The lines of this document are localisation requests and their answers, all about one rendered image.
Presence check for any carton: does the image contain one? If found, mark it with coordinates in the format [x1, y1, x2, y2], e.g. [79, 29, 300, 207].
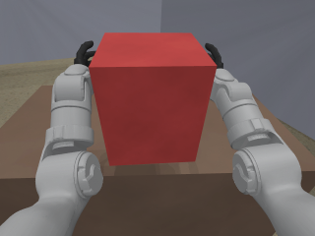
[89, 32, 217, 166]

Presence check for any right robot upper arm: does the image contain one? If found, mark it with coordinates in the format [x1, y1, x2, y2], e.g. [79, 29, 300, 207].
[232, 143, 315, 236]

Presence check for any robot left hand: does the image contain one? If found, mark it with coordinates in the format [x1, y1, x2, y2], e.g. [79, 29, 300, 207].
[74, 40, 96, 68]

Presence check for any pedestal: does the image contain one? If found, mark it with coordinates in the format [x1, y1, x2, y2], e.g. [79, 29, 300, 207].
[0, 85, 315, 236]

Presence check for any robot right hand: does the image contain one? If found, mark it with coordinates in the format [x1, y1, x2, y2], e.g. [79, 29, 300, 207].
[205, 43, 223, 69]

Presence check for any robot right forearm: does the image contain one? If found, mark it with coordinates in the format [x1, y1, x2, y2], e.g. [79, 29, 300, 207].
[210, 68, 302, 182]

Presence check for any left robot upper arm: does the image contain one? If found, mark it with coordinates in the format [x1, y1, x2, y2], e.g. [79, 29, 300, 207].
[0, 150, 103, 236]

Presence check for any robot left forearm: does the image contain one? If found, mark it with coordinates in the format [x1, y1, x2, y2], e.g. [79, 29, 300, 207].
[35, 64, 95, 191]

